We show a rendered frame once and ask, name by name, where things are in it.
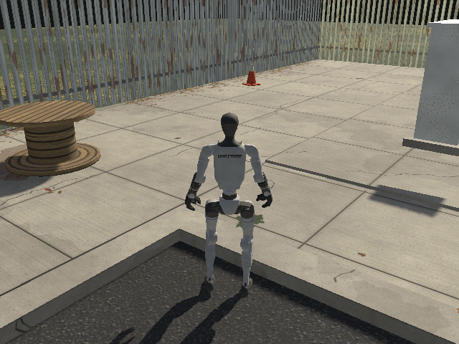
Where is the right robot thigh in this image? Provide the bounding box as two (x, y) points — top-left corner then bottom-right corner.
(240, 200), (255, 252)

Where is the right robot hand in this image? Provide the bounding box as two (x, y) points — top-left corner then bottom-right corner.
(256, 194), (273, 208)

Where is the right robot upper arm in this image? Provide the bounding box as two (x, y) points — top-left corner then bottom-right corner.
(245, 144), (265, 183)

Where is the robot right forearm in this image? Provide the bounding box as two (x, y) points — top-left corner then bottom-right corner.
(258, 172), (271, 196)

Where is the left robot hand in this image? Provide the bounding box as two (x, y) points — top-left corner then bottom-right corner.
(185, 195), (201, 211)

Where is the robot left forearm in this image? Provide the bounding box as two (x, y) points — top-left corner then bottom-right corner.
(187, 172), (201, 199)

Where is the robot right shin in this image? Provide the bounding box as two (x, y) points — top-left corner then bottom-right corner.
(242, 239), (253, 286)

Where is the left robot upper arm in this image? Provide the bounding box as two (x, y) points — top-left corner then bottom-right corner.
(194, 144), (215, 183)

